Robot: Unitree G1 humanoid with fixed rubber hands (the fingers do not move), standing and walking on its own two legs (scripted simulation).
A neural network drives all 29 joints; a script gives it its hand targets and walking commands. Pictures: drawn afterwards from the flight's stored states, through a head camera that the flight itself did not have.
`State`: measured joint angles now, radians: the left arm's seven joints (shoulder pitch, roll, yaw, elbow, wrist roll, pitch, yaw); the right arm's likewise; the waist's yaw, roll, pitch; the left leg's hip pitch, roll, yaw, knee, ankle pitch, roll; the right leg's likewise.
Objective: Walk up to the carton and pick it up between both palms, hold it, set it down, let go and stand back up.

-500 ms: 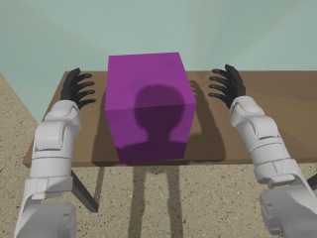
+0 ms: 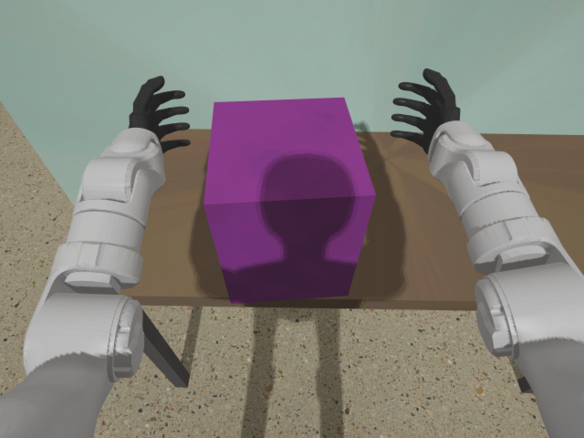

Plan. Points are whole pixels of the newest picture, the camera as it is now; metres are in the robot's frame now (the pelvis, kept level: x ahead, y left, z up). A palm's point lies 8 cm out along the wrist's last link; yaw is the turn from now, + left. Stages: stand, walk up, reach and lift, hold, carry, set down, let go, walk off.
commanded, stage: reach and lift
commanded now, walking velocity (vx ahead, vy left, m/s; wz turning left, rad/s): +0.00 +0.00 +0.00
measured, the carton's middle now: (285, 205) +0.46 +0.08 +0.05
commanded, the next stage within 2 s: none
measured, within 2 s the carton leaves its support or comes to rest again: neither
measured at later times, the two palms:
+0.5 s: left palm (175, 201) +0.41 +0.23 +0.09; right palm (401, 193) +0.46 -0.10 +0.10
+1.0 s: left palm (190, 213) +0.41 +0.22 +0.07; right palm (398, 199) +0.46 -0.09 +0.08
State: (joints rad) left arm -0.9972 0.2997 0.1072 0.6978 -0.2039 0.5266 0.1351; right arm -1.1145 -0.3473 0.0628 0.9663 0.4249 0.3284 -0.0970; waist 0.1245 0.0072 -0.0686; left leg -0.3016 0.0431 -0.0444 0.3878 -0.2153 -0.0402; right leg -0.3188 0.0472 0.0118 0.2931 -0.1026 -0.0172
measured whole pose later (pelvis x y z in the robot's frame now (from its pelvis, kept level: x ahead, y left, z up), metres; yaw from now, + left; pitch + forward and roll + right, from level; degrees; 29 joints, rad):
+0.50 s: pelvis -0.01 +0.00 -0.01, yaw +1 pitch +14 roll -1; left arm -0.92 0.17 0.16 1.05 -0.10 0.02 0.14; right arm -0.98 -0.18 -0.07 1.13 0.18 0.02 -0.09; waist 0.12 -0.01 -0.14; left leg -0.48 0.03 -0.06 0.44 -0.21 -0.04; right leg -0.49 0.04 0.00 0.34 -0.10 -0.02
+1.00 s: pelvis -0.01 +0.00 -0.01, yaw +0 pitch +18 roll -1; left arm -0.95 0.12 0.16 1.23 -0.13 -0.16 0.16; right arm -1.03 -0.18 -0.03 1.27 0.21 -0.09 -0.05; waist 0.13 -0.01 -0.20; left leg -0.60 0.03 -0.05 0.51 -0.23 -0.04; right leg -0.62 0.04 0.01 0.43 -0.13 -0.01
